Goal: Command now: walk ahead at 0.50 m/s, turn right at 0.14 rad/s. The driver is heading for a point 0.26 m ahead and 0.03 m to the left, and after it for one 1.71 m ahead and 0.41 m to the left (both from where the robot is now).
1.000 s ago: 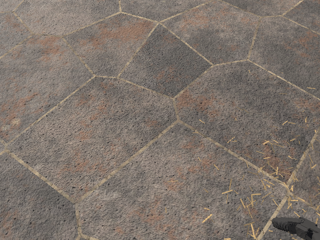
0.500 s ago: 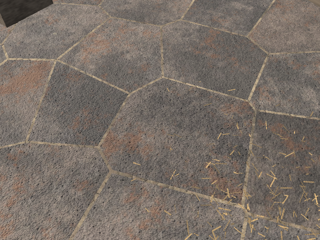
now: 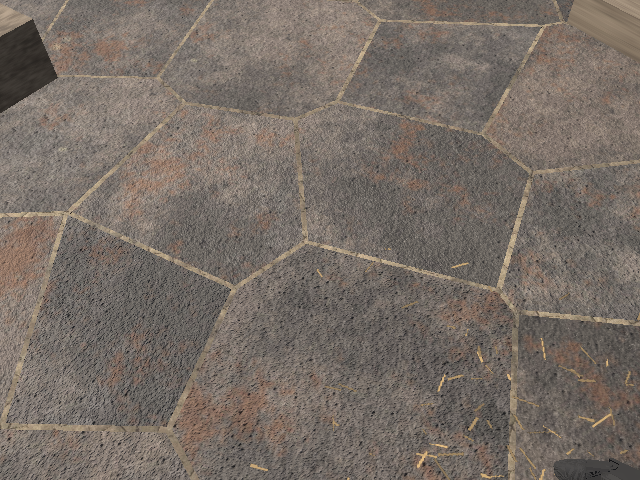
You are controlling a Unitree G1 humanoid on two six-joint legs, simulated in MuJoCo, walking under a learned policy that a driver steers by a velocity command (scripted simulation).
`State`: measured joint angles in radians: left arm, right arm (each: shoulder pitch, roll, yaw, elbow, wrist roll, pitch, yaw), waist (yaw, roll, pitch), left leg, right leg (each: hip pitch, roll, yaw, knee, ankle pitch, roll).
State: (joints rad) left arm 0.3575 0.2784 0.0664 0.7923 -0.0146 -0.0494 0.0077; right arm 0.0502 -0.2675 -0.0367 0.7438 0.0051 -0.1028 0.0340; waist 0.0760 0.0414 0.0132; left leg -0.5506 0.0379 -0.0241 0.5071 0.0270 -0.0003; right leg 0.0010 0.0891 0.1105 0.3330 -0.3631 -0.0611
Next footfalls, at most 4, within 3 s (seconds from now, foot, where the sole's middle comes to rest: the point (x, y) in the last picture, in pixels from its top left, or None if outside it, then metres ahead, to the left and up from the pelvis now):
0.04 left None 0.20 0.12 -0.77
0.54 right None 0.31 -0.07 -0.77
0.92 left None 0.19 0.16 -0.77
1.94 left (232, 409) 0.61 0.29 -0.77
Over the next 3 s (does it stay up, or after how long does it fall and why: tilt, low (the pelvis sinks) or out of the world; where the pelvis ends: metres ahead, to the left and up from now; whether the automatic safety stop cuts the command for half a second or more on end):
stays up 1.05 0.34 -0.01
